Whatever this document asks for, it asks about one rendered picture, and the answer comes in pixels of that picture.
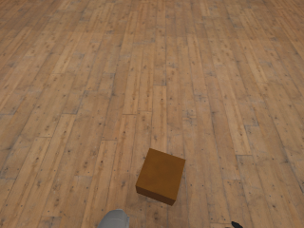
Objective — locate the robot left thigh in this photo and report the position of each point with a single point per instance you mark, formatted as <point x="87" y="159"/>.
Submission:
<point x="115" y="219"/>

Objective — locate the carton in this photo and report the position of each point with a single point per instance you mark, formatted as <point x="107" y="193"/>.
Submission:
<point x="160" y="177"/>

